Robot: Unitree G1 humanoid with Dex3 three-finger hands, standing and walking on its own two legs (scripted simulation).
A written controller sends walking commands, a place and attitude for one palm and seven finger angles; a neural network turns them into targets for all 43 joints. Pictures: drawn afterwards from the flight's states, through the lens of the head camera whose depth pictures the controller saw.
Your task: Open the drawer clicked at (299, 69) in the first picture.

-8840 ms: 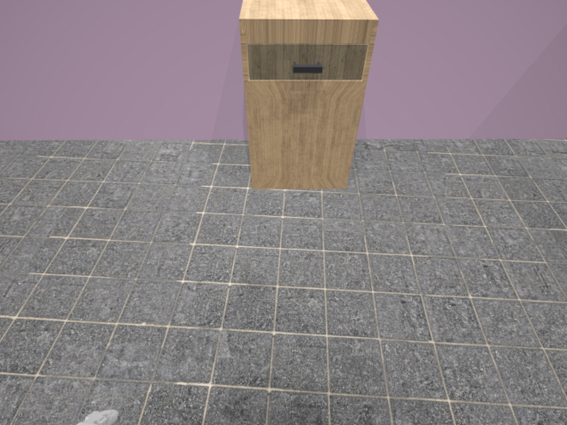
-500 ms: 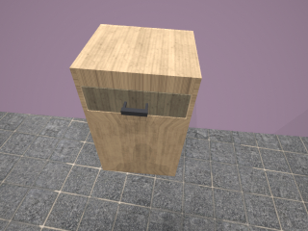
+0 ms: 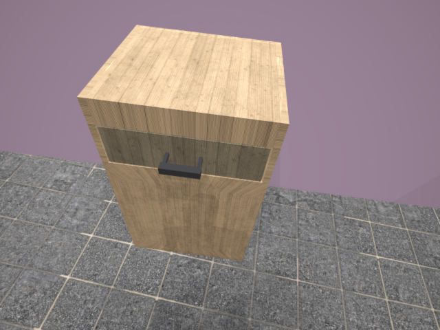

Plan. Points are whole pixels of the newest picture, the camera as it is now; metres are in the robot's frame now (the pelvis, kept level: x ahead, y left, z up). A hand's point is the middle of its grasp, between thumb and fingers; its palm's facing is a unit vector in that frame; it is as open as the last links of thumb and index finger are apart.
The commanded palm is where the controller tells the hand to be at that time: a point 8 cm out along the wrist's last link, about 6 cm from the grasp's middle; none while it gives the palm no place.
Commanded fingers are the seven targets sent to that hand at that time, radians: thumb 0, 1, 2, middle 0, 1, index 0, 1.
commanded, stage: come to a stop and stand still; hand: left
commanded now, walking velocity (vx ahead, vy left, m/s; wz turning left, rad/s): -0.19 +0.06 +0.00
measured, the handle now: (181, 164) +0.53 +0.14 -0.08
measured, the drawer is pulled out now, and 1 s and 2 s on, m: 0.00 0.00 0.00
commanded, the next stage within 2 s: look again from close up in 1.46 s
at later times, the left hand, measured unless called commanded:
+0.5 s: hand out of the picture +0.07 +0.15 -0.15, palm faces +0.03 -0.96 -0.26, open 7.3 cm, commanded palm none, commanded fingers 0.00 0.90 0.90 -0.20 -0.30 -0.20 -0.30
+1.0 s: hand out of the picture -0.01 +0.17 -0.16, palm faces +0.00 -0.99 -0.16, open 7.4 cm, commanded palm none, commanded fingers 0.00 0.90 0.90 -0.20 -0.30 -0.20 -0.30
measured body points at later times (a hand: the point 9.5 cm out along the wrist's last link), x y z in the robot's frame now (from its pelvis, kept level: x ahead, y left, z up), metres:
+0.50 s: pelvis +0.01 -0.04 +0.01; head +0.03 -0.06 +0.45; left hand +0.07 +0.20 -0.13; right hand +0.03 -0.28 -0.16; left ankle -0.03 +0.07 -0.67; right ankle +0.05 -0.15 -0.73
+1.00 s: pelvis -0.02 -0.01 +0.02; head -0.02 +0.01 +0.47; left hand -0.01 +0.22 -0.14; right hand -0.07 -0.22 -0.13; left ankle -0.04 +0.09 -0.73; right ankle -0.03 -0.13 -0.69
